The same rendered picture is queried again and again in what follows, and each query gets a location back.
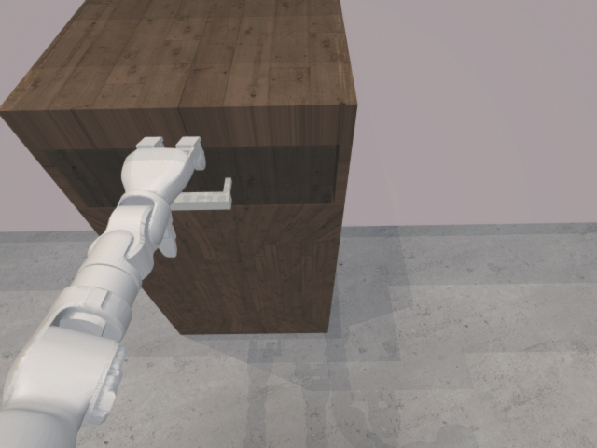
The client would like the handle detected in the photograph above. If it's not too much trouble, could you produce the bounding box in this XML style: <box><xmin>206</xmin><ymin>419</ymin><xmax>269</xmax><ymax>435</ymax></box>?
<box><xmin>170</xmin><ymin>177</ymin><xmax>232</xmax><ymax>211</ymax></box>

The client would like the cabinet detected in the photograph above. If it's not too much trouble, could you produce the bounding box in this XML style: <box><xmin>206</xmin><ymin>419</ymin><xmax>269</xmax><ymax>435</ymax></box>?
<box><xmin>0</xmin><ymin>0</ymin><xmax>357</xmax><ymax>335</ymax></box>

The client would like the robot left forearm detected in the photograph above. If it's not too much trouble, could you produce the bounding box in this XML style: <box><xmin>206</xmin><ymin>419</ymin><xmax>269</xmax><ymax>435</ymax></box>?
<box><xmin>3</xmin><ymin>190</ymin><xmax>171</xmax><ymax>408</ymax></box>

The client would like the robot left upper arm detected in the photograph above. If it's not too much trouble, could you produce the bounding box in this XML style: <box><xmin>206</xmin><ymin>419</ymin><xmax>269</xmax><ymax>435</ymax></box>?
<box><xmin>0</xmin><ymin>326</ymin><xmax>127</xmax><ymax>448</ymax></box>

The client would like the drawer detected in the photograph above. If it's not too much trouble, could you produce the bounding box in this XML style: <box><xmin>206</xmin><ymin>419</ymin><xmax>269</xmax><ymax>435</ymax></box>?
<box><xmin>47</xmin><ymin>145</ymin><xmax>336</xmax><ymax>207</ymax></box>

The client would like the robot left hand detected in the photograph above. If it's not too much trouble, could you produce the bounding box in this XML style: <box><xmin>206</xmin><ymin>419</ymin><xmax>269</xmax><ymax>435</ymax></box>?
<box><xmin>121</xmin><ymin>136</ymin><xmax>206</xmax><ymax>258</ymax></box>

